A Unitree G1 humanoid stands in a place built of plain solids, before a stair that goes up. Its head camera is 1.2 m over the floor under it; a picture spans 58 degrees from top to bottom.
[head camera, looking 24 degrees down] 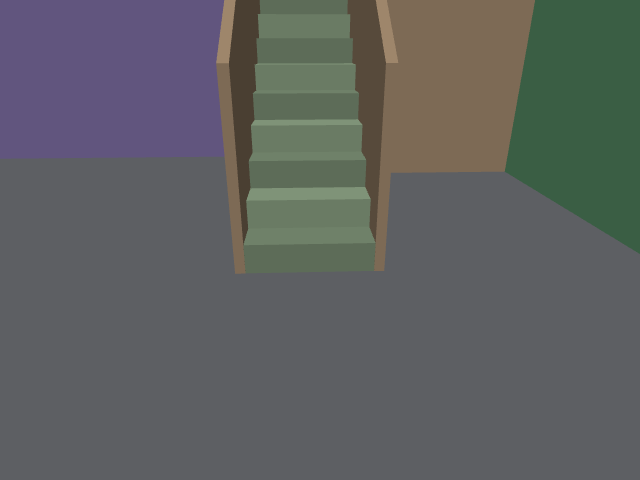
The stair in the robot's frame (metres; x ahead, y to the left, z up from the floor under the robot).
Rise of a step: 0.18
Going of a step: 0.25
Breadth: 0.75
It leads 2 degrees to the left of straight ahead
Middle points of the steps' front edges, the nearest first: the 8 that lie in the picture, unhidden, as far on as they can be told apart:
2.23 0.06 0.18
2.48 0.07 0.36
2.72 0.08 0.54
2.97 0.09 0.72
3.22 0.10 0.90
3.46 0.11 1.08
3.71 0.12 1.26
3.95 0.13 1.45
